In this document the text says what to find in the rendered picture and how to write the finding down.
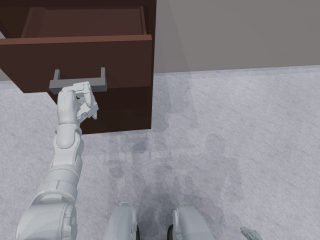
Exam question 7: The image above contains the left robot thigh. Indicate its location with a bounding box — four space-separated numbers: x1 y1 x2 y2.
101 206 137 240

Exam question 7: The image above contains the left robot forearm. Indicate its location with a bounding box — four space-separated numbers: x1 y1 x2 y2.
15 123 85 240

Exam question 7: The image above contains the right robot shin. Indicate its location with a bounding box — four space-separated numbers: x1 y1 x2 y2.
172 203 189 240

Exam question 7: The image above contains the left robot hand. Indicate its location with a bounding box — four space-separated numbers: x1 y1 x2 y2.
57 81 99 127

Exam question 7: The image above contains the handle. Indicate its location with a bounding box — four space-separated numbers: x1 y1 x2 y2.
49 67 107 95

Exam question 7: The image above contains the drawer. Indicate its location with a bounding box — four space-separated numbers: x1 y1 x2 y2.
0 6 152 94

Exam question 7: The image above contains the robot left upper arm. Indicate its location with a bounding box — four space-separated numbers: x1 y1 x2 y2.
17 202 78 240

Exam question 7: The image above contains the cabinet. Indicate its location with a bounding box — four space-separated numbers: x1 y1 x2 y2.
0 0 157 135

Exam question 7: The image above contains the right robot hand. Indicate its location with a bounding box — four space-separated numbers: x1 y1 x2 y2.
240 226 263 240

